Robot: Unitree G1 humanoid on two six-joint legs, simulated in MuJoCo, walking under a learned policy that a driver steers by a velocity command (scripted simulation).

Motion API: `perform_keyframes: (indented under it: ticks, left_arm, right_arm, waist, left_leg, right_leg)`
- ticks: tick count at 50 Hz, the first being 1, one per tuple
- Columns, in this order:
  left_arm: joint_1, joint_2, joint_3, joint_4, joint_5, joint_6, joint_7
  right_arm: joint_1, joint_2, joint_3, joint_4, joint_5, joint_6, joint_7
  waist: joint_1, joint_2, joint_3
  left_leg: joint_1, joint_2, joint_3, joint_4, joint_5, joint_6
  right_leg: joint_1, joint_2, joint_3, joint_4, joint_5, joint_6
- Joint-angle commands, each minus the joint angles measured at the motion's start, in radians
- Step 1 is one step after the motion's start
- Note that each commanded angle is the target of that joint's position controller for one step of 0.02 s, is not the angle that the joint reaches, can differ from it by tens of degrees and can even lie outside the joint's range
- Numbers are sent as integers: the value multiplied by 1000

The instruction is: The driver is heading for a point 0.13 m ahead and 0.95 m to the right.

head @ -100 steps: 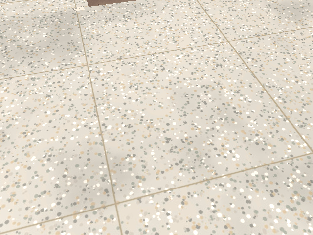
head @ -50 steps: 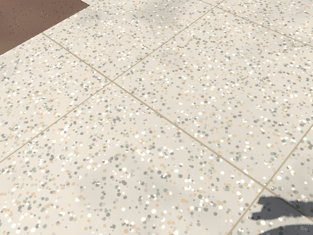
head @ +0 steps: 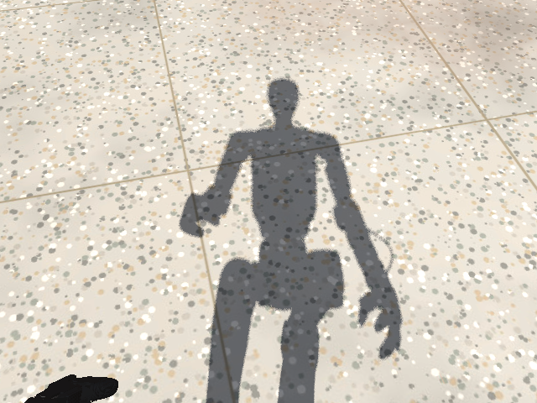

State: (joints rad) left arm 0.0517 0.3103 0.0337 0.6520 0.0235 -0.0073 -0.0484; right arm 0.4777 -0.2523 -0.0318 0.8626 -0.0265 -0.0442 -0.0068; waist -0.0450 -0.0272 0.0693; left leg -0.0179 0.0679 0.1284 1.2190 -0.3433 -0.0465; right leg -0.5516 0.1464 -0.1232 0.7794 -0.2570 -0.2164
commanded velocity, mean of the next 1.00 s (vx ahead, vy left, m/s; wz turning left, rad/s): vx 1.00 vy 0.00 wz -1.00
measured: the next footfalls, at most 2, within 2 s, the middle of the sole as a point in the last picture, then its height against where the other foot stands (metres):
left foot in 0.36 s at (219, 341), level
right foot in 0.80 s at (363, 249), level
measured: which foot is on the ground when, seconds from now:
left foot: up 0.00-0.34, down 0.36-0.80, up 0.82-1.00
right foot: down 0.00-0.34, up 0.36-0.78, down 0.80-1.00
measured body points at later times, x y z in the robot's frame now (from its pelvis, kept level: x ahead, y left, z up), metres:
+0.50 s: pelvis +0.47 +0.00 +0.04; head +0.49 -0.01 +0.49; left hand +0.70 +0.23 -0.06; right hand +0.45 -0.31 -0.06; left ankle +0.54 +0.12 -0.69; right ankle +0.32 -0.03 -0.57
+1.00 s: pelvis +0.84 -0.28 +0.04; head +0.87 -0.30 +0.48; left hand +1.08 -0.13 -0.09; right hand +0.75 -0.57 -0.04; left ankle +1.02 -0.21 -0.61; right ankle +0.81 -0.25 -0.69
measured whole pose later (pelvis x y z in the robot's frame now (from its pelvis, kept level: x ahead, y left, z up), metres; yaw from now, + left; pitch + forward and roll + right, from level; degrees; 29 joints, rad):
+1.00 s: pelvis +0.84 -0.28 +0.04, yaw -58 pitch +0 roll -1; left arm 0.42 0.32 0.06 0.83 0.01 -0.03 0.00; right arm 0.11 -0.24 0.01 0.62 -0.07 -0.05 0.01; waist 0.03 -0.01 0.06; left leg -0.63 0.15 -0.09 1.17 -0.40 -0.08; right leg -0.17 0.26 0.07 0.47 -0.29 -0.21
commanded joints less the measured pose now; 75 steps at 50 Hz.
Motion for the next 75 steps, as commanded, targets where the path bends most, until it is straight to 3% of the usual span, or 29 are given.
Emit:
perform_keyframes:
  ticks: [1, 5, 9, 15, 17, 18, 19, 20, 22, 26, 34, 38, 39, 40, 41, 42, 43, 44, 47, 51, 56, 59, 60, 61, 62, 63, 65, 69, 75]
  left_arm:
    - [348, 258, 101, 52, 2, 14, 47]
    - [239, 154, 56, 68, -12, -54, 62]
    - [255, 158, 61, 79, -9, -83, 45]
    - [338, 209, 83, 122, -27, -80, 42]
    - [273, 269, 94, 116, -16, -82, 36]
    - [228, 195, 74, 94, -9, -95, 33]
    - [324, 10, 28, 49, -47, -95, 40]
    - [293, 89, 21, 34, -31, -84, 50]
    - [176, 136, 33, 49, 7, -56, 31]
    - [89, 19, 4, -15, 13, -6, -20]
    - [-159, 13, -26, -127, 8, 0, -61]
    - [155, 108, 17, -25, 1, -10, -25]
    - [381, 155, 47, 47, 0, -13, -7]
    - [433, 192, 79, 91, -11, -9, 21]
    - [331, 270, 94, 67, -26, 2, 38]
    - [341, 324, 103, 22, 5, 15, 38]
    - [359, 280, 105, 30, 4, 14, 48]
    - [327, 236, 97, 51, 0, 2, 56]
    - [250, 163, 65, 61, -12, -49, 69]
    - [257, 155, 63, 73, -9, -84, 52]
    - [328, 187, 82, 109, -29, -84, 37]
    - [276, 261, 98, 108, -15, -79, 38]
    - [228, 204, 82, 90, -8, -91, 34]
    - [253, 22, 36, 41, -27, -96, 39]
    - [314, 65, 23, 8, -36, -89, 47]
    - [248, 119, 30, 40, -7, -70, 49]
    - [156, 111, 32, 37, 16, -44, 18]
    - [47, 6, -2, -51, 20, -5, -24]
    - [-137, 7, -33, -122, 20, -19, -49]
  right_arm:
    - [-205, -185, -20, -259, 5, -69, 3]
    - [-185, -155, -6, -235, -57, -4, 4]
    - [-429, -92, 21, -339, -28, 3, 23]
    - [-455, -143, 7, -350, -3, -7, 15]
    - [-151, -230, -35, -278, 5, -16, -12]
    - [74, -301, -66, -233, -11, -18, -36]
    - [86, -359, -76, -226, -59, -26, -36]
    - [-29, -324, -84, -241, -42, -17, -24]
    - [-168, -169, -52, -237, -28, -11, -15]
    - [-90, -90, -29, -116, -3, -40, 8]
    - [-64, -157, -35, -43, -1, -75, 4]
    - [-84, -287, -65, -66, 0, -26, -19]
    - [-137, -292, -67, -92, -3, -12, -18]
    - [-141, -254, -65, -94, -14, -4, -6]
    - [-128, -105, -27, -144, -35, -6, 6]
    - [-123, -156, -29, -272, 0, -28, 9]
    - [-212, -190, -24, -277, -6, -53, 8]
    - [-234, -189, -19, -270, -4, -62, 7]
    - [-208, -165, -9, -243, -50, -14, 4]
    - [-428, -94, 18, -339, -29, 7, 22]
    - [-493, -113, 15, -360, 3, -1, 21]
    - [-165, -224, -37, -279, 8, -11, -11]
    - [57, -287, -65, -231, -5, -14, -33]
    - [129, -350, -79, -212, -49, -20, -41]
    - [-11, -348, -87, -233, -42, -17, -26]
    - [-144, -228, -67, -261, -34, -12, -20]
    - [-171, -148, -48, -225, -32, -10, -11]
    - [-75, -88, -27, -102, 2, -49, 14]
    - [-57, -139, -27, -45, -1, -77, 20]
  waist:
    - [153, 66, -227]
    - [-17, 124, -16]
    - [34, 58, 57]
    - [78, 6, -57]
    - [-105, 8, -227]
    - [-204, 57, -341]
    - [-99, 355, -462]
    - [-69, 362, -425]
    - [-39, 114, -161]
    - [21, 100, -24]
    - [53, 64, 93]
    - [241, 153, -122]
    - [331, 145, -218]
    - [311, 36, -216]
    - [174, -183, -152]
    - [146, -183, -376]
    - [163, -7, -288]
    - [116, 66, -129]
    - [-6, 138, -27]
    - [27, 82, 43]
    - [93, 10, -23]
    - [-96, 18, -216]
    - [-201, 46, -318]
    - [-154, 325, -404]
    - [-48, 452, -433]
    - [-35, 264, -270]
    - [-20, 73, -113]
    - [24, 99, -14]
    - [45, 56, 89]
  left_leg:
    - [-872, -13, -204, 355, -49, 19]
    - [-640, 78, -197, 47, -119, -25]
    - [-505, 61, -134, -328, 186, -46]
    - [-259, -67, -128, -659, 343, 26]
    - [94, -75, -138, -666, 202, 47]
    - [339, 63, -254, -647, -38, 70]
    - [548, 397, -747, -797, -315, 150]
    - [434, 409, -1000, -942, -485, 174]
    - [153, 310, -662, -945, -324, 160]
    - [-33, 242, -297, -1005, 54, 109]
    - [-70, 135, 167, -1099, 802, 56]
    - [38, 202, 160, -626, 1461, 59]
    - [-74, 211, 130, -338, 1393, 74]
    - [-296, 110, 119, 9, 671, 59]
    - [-588, -39, 92, 380, -176, 37]
    - [-834, -79, -133, 483, -174, 16]
    - [-884, -24, -194, 388, -88, 19]
    - [-864, 10, -194, 277, -38, 18]
    - [-664, 76, -197, 77, -94, -29]
    - [-522, 70, -144, -299, 133, -49]
    - [-308, -27, -131, -613, 402, 9]
    - [65, -80, -135, -662, 205, 35]
    - [309, 24, -213, -630, 29, 54]
    - [500, 325, -624, -761, -304, 103]
    - [433, 411, -1031, -945, -432, 155]
    - [271, 360, -892, -963, -520, 162]
    - [60, 278, -582, -954, -223, 146]
    - [-61, 236, -272, -1012, 155, 108]
    - [-166, 154, 46, -1204, 514, 119]
  right_leg:
    - [890, -379, 874, -506, -91, -244]
    - [355, -214, 610, -539, 139, -171]
    - [123, -112, 528, -612, 202, -121]
    - [382, -135, 549, -433, 714, -4]
    - [339, -111, 525, -46, 826, 49]
    - [191, -59, 463, 264, 612, 66]
    - [-97, 42, 351, 584, -274, 93]
    - [-211, -29, 285, 662, -171, 82]
    - [-218, -145, 231, 603, -14, 90]
    - [-243, -226, 211, 572, -3, 99]
    - [-86, -164, -35, 76, 247, 49]
    - [314, -31, -60, 11, 111, -11]
    - [573, -19, 1, -48, 78, -46]
    - [769, -55, 114, -129, 21, -72]
    - [792, -217, 420, -102, 173, -107]
    - [1033, -362, 871, -343, -9, -293]
    - [941, -379, 942, -496, -121, -250]
    - [766, -352, 876, -537, -87, -218]
    - [401, -234, 650, -534, 166, -178]
    - [150, -124, 537, -601, 218, -132]
    - [292, -135, 544, -529, 515, -35]
    - [346, -109, 521, -73, 791, 46]
    - [202, -62, 472, 222, 639, 67]
    - [-74, 43, 366, 558, -229, 83]
    - [-202, -4, 302, 667, -197, 79]
    - [-229, -93, 268, 667, -79, 79]
    - [-201, -164, 224, 603, -16, 96]
    - [-252, -227, 218, 551, 21, 100]
    - [-76, -159, 73, 67, 239, 78]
